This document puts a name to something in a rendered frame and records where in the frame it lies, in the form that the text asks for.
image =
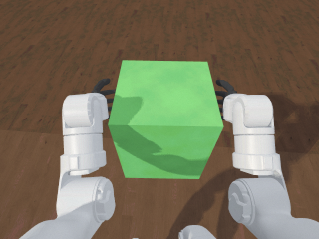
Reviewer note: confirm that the robot right hand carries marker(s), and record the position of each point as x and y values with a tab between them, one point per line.
230	90

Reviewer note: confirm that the right robot upper arm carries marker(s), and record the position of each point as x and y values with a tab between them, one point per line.
262	205

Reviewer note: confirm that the left robot upper arm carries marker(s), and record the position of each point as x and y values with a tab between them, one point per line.
83	205

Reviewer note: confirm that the left robot forearm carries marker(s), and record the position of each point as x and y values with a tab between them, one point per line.
82	124

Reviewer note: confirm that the carton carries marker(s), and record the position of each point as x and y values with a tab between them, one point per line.
165	119

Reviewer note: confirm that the robot right thigh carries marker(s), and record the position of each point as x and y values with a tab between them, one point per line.
195	232

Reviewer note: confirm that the right robot forearm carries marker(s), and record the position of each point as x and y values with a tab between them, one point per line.
254	142

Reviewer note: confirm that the robot left hand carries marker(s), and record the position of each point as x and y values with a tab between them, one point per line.
97	88

